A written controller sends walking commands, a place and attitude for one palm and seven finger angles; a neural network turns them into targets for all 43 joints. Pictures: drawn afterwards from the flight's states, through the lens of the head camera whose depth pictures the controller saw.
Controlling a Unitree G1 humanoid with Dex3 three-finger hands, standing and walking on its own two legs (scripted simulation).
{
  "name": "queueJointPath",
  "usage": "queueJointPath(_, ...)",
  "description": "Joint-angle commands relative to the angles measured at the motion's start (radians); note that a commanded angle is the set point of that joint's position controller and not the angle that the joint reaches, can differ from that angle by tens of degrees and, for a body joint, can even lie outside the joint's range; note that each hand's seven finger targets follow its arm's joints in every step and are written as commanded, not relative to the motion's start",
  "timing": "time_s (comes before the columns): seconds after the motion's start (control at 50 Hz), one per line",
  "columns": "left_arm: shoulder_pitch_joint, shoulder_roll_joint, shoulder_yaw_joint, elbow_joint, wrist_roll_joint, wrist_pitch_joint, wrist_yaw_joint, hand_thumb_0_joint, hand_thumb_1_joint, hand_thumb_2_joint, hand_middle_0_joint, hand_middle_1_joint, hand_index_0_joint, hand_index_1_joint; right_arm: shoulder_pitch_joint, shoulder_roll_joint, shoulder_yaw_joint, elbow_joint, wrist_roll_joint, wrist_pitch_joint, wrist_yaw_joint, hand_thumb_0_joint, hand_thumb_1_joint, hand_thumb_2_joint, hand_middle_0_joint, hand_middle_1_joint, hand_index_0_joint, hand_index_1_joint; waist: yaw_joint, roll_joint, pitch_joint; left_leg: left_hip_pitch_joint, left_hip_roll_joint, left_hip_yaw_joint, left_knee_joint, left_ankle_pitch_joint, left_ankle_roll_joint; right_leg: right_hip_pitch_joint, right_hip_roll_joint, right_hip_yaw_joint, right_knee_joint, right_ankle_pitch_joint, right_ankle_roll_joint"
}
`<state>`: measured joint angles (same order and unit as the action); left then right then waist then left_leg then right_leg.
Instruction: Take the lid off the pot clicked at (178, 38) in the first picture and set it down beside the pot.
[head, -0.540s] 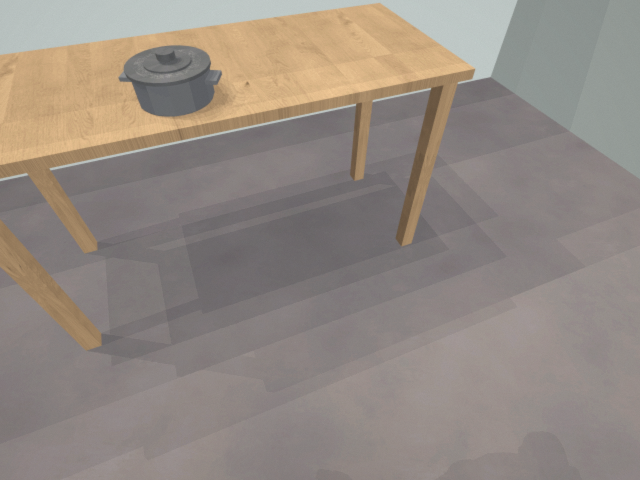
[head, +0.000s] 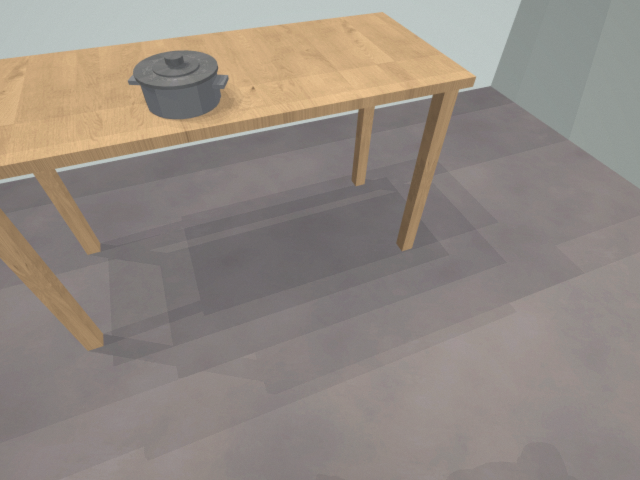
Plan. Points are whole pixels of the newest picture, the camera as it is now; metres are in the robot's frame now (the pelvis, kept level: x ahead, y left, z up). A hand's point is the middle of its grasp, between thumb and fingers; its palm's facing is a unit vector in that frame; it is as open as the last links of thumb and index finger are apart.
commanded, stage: look at it before walking up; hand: left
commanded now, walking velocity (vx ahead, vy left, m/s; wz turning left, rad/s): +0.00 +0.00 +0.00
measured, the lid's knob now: (174, 59) +0.94 +0.40 +0.09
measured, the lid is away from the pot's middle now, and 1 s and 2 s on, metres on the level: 0.00 0.00 0.00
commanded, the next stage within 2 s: walk to a spot facing it in 0.10 s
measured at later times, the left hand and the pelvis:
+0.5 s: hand out of the picture +0.03 +0.19 -0.19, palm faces -0.06 -0.97 -0.22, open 7.4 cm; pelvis +0.04 -0.01 -0.02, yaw -5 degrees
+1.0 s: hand (207, 442) +0.21 +0.20 -0.20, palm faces -0.14 -0.97 -0.18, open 7.4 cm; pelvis +0.22 +0.01 -0.02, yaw -15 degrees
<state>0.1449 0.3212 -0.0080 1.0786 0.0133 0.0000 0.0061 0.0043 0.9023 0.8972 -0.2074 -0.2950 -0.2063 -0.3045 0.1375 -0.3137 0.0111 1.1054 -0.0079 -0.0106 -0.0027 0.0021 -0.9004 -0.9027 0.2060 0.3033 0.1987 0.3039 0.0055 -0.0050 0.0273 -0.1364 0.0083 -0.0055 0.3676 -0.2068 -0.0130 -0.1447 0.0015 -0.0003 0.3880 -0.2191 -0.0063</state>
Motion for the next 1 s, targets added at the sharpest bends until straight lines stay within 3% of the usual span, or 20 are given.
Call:
queueJointPath(0.0,-0.025,0.196,0.037,-0.058,-0.002,-0.021,0.008,0.0,0.9,0.9,-0.2,-0.3,-0.2,-0.3,-0.032,-0.193,-0.035,-0.054,0.0,-0.023,-0.013,0.0,-0.9,-0.9,0.2,0.3,0.2,0.3,-0.004,0.008,-0.048,0.01,0.107,-0.092,-0.053,0.149,0.037,-0.003,-0.113,0.103,-0.072,0.12,-0.019)
queueJointPath(0.18,-0.009,0.189,0.035,-0.046,-0.003,-0.023,0.01,0.0,0.9,0.9,-0.2,-0.3,-0.2,-0.3,-0.026,-0.186,-0.034,-0.044,0.001,-0.023,-0.014,0.0,-0.9,-0.9,0.2,0.3,0.2,0.3,-0.003,-0.003,-0.047,0.015,0.107,-0.092,-0.055,0.157,0.036,-0.002,-0.114,0.099,-0.073,0.132,-0.017)
queueJointPath(0.22,0.059,0.084,0.016,-0.016,0.0,-0.002,0.011,0.0,0.9,0.9,-0.2,-0.3,-0.2,-0.3,0.046,-0.08,-0.012,-0.015,-0.007,-0.007,-0.01,0.0,-0.9,-0.9,0.2,0.3,0.2,0.3,-0.005,-0.01,-0.054,0.013,0.097,-0.057,-0.031,-0.026,0.024,-0.016,-0.101,0.098,-0.065,-0.074,-0.011)
queueJointPath(0.3,0.104,0.085,0.032,-0.04,0.011,0.014,-0.01,0.0,0.9,0.9,-0.2,-0.3,-0.2,-0.3,0.095,-0.098,-0.035,-0.03,-0.017,0.004,-0.005,0.0,-0.9,-0.9,0.2,0.3,0.2,0.3,-0.003,0.013,0.114,-0.11,0.107,-0.078,-0.044,-0.419,0.054,-0.174,-0.053,0.131,-0.03,-0.378,-0.044)
queueJointPath(0.4,0.142,0.009,0.046,-0.092,0.01,-0.014,-0.026,0.0,0.9,0.9,-0.2,-0.3,-0.2,-0.3,0.201,-0.131,-0.07,-0.051,-0.014,-0.023,-0.013,0.0,-0.9,-0.9,0.2,0.3,0.2,0.3,-0.023,0.132,0.08,0.011,0.259,-0.234,-0.083,-0.387,0.154,-0.302,0.028,0.018,0.25,-0.22,-0.046)
queueJointPath(0.46,0.188,-0.023,0.054,-0.095,0.01,-0.03,-0.029,0.0,0.9,0.9,-0.2,-0.3,-0.2,-0.3,0.197,-0.101,-0.075,-0.064,-0.01,-0.033,-0.012,0.0,-0.9,-0.9,0.2,0.3,0.2,0.3,0.01,0.132,0.097,-0.052,0.26,-0.152,0.019,-0.2,0.152,-0.204,0.008,-0.025,0.178,-0.169,-0.043)
queueJointPath(0.48,0.277,-0.01,0.063,-0.066,0.011,-0.037,-0.025,0.0,0.9,0.9,-0.2,-0.3,-0.2,-0.3,0.16,-0.07,-0.069,-0.076,-0.01,-0.034,-0.01,0.0,-0.9,-0.9,0.2,0.3,0.2,0.3,0.058,0.036,0.079,-0.185,0.186,-0.043,0.174,-0.169,0.1,-0.033,-0.02,0.056,0.083,-0.143,-0.069)
queueJointPath(0.5,0.398,0.061,0.083,-0.022,0.014,-0.048,-0.012,0.0,0.9,0.9,-0.2,-0.3,-0.2,-0.3,0.1,-0.005,-0.059,-0.112,-0.003,-0.042,-0.007,0.0,-0.9,-0.9,0.2,0.3,0.2,0.3,0.104,-0.242,0.076,-0.435,0.054,0.112,0.474,-0.191,0.035,0.167,-0.175,0.348,-0.044,-0.097,-0.146)
queueJointPath(0.52,0.532,0.108,0.095,0.018,0.003,-0.058,0.003,0.0,0.9,0.9,-0.2,-0.3,-0.2,-0.3,-0.022,0.009,-0.052,-0.168,-0.008,-0.052,0.0,0.0,-0.9,-0.9,0.2,0.3,0.2,0.3,0.153,-0.358,0.098,-0.622,0.023,0.122,0.667,-0.391,0.021,0.241,-0.33,0.6,-0.144,0.097,-0.23)
queueJointPath(0.54,0.555,0.082,0.086,0.03,0.005,-0.059,0.015,0.0,0.9,0.9,-0.2,-0.3,-0.2,-0.3,-0.073,0.001,-0.057,-0.184,-0.013,-0.057,-0.002,0.0,-0.9,-0.9,0.2,0.3,0.2,0.3,0.147,-0.211,0.108,-0.689,0.06,0.047,0.762,-0.367,0.02,0.273,-0.352,0.604,-0.11,0.259,-0.282)
queueJointPath(0.58,0.487,0.039,0.077,0.006,0.012,-0.062,0.023,0.0,0.9,0.9,-0.2,-0.3,-0.2,-0.3,-0.053,0.033,-0.059,-0.176,-0.012,-0.061,0.004,0.0,-0.9,-0.9,0.2,0.3,0.2,0.3,0.088,-0.051,0.078,-0.687,0.105,0.032,0.781,-0.283,0.011,0.263,-0.317,0.48,-0.076,0.253,-0.284)
queueJointPath(0.66,0.388,-0.002,0.068,-0.013,0.016,-0.074,0.024,0.0,0.9,0.9,-0.2,-0.3,-0.2,-0.3,-0.019,0.084,-0.068,-0.173,-0.006,-0.035,0.023,0.0,-0.9,-0.9,0.2,0.3,0.2,0.3,0.018,-0.108,0.102,-0.552,0.1,0.075,0.652,-0.116,-0.007,0.056,-0.237,0.304,-0.167,0.195,-0.219)
queueJointPath(0.74,0.361,-0.001,0.071,-0.003,0.016,-0.073,0.028,0.0,0.9,0.9,-0.2,-0.3,-0.2,-0.3,-0.037,0.107,-0.067,-0.196,0.002,-0.043,0.034,0.0,-0.9,-0.9,0.2,0.3,0.2,0.3,0.003,-0.131,0.117,-0.34,0.063,0.114,0.419,-0.031,0.014,-0.036,-0.187,0.212,-0.165,0.274,-0.161)
queueJointPath(0.8,0.328,0.014,0.089,-0.008,0.005,-0.071,0.021,0.0,0.9,0.9,-0.2,-0.3,-0.2,-0.3,0.174,0.067,-0.08,-0.14,-0.004,-0.058,0.01,0.0,-0.9,-0.9,0.2,0.3,0.2,0.3,-0.088,-0.091,0.0,0.003,-0.01,0.152,0.233,0.055,0.035,-0.06,-0.115,0.14,0.094,0.476,-0.121)
queueJointPath(0.82,0.349,-0.013,0.088,-0.015,0.001,-0.07,0.017,0.0,0.9,0.9,-0.2,-0.3,-0.2,-0.3,0.303,0.015,-0.093,-0.102,-0.01,-0.062,-0.006,0.0,-0.9,-0.9,0.2,0.3,0.2,0.3,-0.129,-0.042,-0.081,0.214,0.056,0.08,0.203,0.053,0.058,-0.157,-0.087,0.132,0.302,0.427,-0.101)
queueJointPath(0.84,0.383,-0.073,0.088,-0.036,-0.007,-0.064,0.008,0.0,0.9,0.9,-0.2,-0.3,-0.2,-0.3,0.42,-0.1,-0.12,-0.09,-0.025,-0.065,-0.019,0.0,-0.9,-0.9,0.2,0.3,0.2,0.3,-0.154,0.191,-0.192,0.369,0.325,-0.28,0.113,0.01,0.146,-0.33,0.041,0.039,0.624,0.003,-0.056)
queueJointPath(0.86,0.359,-0.104,0.08,-0.072,-0.007,-0.069,0.001,0.0,0.9,0.9,-0.2,-0.3,-0.2,-0.3,0.439,-0.142,-0.121,-0.094,-0.016,-0.061,-0.019,0.0,-0.9,-0.9,0.2,0.3,0.2,0.3,-0.128,0.266,-0.193,0.311,0.5,-0.531,-0.084,-0.059,0.236,-0.436,0.078,0.031,0.886,-0.352,-0.048)
queueJointPath(0.88,0.314,-0.102,0.079,-0.09,0.004,-0.06,-0.001,0.0,0.9,0.9,-0.2,-0.3,-0.2,-0.3,0.33,-0.111,-0.116,-0.117,-0.009,-0.055,-0.017,0.0,-0.9,-0.9,0.2,0.3,0.2,0.3,-0.1,0.151,-0.089,0.141,0.512,-0.505,-0.143,-0.279,0.264,-0.488,0.014,0.024,0.985,-0.351,-0.057)
queueJointPath(0.92,0.258,-0.102,0.086,-0.102,0.015,-0.038,-0.018,0.0,0.9,0.9,-0.2,-0.3,-0.2,-0.3,0.171,0.005,-0.087,-0.155,-0.014,-0.062,-0.019,0.0,-0.9,-0.9,0.2,0.3,0.2,0.3,-0.032,0.168,0.052,-0.09,0.43,-0.335,-0.199,-0.411,0.206,-0.524,-0.073,0.03,1.001,-0.195,-0.041)
queueJointPath(0.98,0.285,-0.13,0.086,-0.108,0.022,0.0,-0.036,0.0,0.9,0.9,-0.2,-0.3,-0.2,-0.3,0.114,0.041,-0.077,-0.158,-0.015,-0.08,-0.022,0.0,-0.9,-0.9,0.2,0.3,0.2,0.3,0.035,0.12,0.035,-0.196,0.349,-0.057,-0.176,-0.134,0.164,-0.438,-0.113,0.002,0.851,-0.105,-0.014)
